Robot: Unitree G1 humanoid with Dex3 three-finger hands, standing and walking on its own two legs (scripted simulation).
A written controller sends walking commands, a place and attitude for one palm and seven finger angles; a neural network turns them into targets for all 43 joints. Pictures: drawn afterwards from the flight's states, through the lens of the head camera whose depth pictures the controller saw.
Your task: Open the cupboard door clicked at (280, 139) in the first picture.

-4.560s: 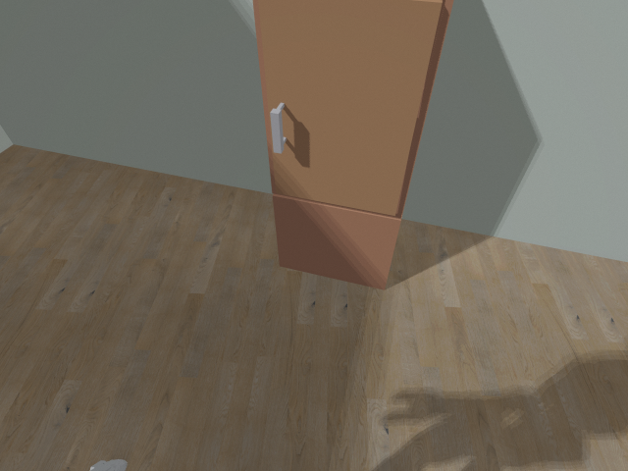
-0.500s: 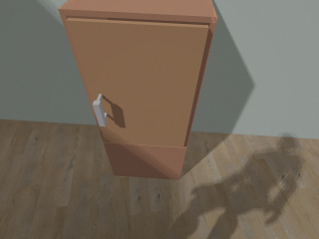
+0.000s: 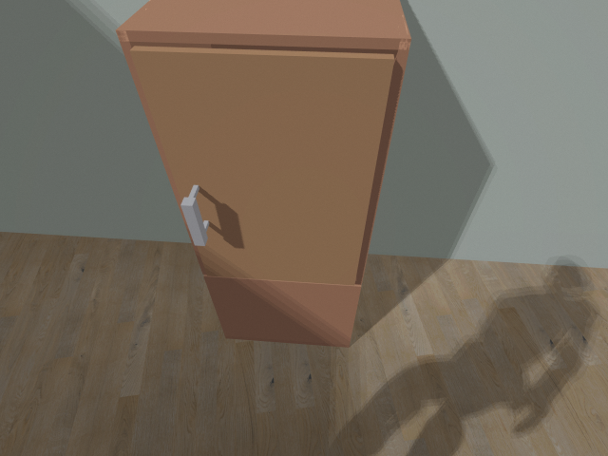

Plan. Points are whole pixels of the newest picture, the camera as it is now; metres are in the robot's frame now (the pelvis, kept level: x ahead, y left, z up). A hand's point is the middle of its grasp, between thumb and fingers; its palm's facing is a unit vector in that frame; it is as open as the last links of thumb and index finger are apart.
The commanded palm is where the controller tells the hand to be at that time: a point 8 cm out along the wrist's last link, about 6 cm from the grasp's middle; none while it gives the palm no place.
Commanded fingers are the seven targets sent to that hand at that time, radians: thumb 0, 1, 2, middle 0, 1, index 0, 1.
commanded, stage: look again from close up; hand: left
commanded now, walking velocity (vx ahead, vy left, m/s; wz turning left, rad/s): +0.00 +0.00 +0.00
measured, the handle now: (198, 215) +0.58 +0.26 -0.08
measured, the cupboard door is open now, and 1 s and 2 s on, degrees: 0 0 0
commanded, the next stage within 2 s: raise the hand with hooked fingers in 0.28 s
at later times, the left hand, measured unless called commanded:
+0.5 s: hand out of the picture +0.11 +0.22 -0.10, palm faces +0.23 -0.95 -0.19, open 7.3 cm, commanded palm +0.10 +0.25 -0.07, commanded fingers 0.00 0.74 0.83 -0.21 -0.41 -0.21 -0.41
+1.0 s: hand (154, 434) +0.17 +0.22 -0.07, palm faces +0.01 -1.00 -0.07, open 9.8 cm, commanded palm +0.15 +0.27 -0.07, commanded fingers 0.00 0.15 0.58 -0.25 -0.78 -0.25 -0.78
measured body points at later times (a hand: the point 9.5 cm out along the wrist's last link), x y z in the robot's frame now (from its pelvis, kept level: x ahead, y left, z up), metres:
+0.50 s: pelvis -0.01 +0.02 +0.00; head -0.01 +0.02 +0.45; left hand +0.09 +0.27 -0.08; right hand +0.03 -0.22 -0.14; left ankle -0.01 +0.12 -0.74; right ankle +0.02 -0.10 -0.74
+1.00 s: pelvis -0.02 +0.01 -0.12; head +0.07 +0.04 +0.32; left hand +0.16 +0.27 -0.06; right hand +0.23 -0.18 -0.18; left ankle -0.01 +0.12 -0.74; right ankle +0.02 -0.10 -0.74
